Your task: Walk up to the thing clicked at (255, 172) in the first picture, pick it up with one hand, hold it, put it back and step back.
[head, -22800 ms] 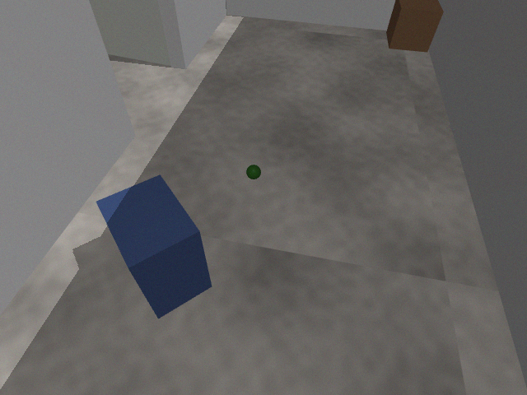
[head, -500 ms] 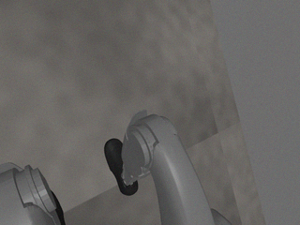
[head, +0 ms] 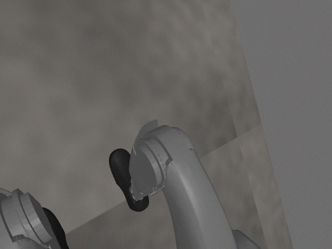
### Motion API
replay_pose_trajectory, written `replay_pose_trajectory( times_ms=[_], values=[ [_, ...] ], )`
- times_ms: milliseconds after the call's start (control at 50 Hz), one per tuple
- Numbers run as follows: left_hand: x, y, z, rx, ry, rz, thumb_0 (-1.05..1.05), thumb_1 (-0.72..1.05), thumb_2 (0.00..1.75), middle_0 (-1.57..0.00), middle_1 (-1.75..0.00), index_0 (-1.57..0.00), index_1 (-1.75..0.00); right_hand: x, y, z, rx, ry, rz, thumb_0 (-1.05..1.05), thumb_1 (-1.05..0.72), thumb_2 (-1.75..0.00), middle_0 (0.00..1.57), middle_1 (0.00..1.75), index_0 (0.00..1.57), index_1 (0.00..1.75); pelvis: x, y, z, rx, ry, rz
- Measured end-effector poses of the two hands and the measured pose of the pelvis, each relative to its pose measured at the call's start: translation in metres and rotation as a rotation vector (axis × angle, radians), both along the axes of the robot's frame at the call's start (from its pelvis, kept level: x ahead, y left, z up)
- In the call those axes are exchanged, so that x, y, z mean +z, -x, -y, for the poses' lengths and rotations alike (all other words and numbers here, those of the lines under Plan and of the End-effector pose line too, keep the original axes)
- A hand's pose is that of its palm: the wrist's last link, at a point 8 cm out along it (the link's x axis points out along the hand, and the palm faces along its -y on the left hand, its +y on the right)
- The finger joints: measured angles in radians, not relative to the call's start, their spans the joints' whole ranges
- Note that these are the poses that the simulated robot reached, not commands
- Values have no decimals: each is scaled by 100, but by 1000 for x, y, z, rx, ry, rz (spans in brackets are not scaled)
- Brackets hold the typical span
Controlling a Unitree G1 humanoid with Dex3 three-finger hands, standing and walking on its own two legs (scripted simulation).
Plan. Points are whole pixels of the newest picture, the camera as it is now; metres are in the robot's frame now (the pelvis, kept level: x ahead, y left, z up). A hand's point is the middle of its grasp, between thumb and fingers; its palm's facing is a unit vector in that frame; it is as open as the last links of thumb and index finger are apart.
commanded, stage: close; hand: left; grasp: from above
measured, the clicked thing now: out of the picture +0.52 +0.31 -0.28
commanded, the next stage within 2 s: settle in 1.30 s
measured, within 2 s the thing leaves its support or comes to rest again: leaves its support in 1.62 s
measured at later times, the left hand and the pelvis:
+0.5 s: hand out of the picture +0.50 +0.31 -0.24, palm faces -0.43 -0.13 -0.89, open 12.1 cm; pelvis +0.00 +0.00 +0.00, yaw -1 degrees
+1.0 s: hand out of the picture +0.50 +0.31 -0.25, palm faces -0.43 -0.13 -0.89, open 10.4 cm; pelvis +0.00 +0.00 +0.00, yaw -1 degrees
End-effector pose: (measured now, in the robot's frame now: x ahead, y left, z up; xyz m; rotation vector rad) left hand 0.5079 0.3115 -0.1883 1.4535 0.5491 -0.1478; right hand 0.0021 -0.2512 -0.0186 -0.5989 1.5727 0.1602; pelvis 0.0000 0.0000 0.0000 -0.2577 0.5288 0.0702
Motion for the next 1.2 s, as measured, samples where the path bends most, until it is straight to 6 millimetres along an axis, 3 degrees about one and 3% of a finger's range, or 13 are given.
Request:
replay_pose_trajectory(
  times_ms=[180, 440, 840, 1200],
  values=[
    [-4, 9, -11, 9, 12, -40, 0, -44, 100, -15, -99, -13, -101, 0, -6, 0, 14, 15, -2, -1, -91, -90, 20, 30, 20, 30, 1, 0, -2, 3, 9, 2],
    [1, 7, -5, -50, 20, -11, -1, -27, 94, -23, -98, -24, -98, -4, -15, -8, 40, 6, 31, -1, -90, -90, 20, 30, 20, 30, 0, 1, -4, 3, 20, 14],
    [-8, 3, 1, -16, 7, -25, 0, -8, 81, -36, -93, -39, -90, -3, 4, -9, 4, -7, -20, -1, -90, -90, 20, 30, 20, 30, 1, 2, -1, -3, 11, 8],
    [-2, 7, -7, -19, 20, -13, 0, 2, 65, -48, -86, -50, -81, 4, -6, -3, 35, 30, 6, -1, -91, -90, 20, 30, 20, 30, 2, 3, -4, -1, 21, 13]
  ],
)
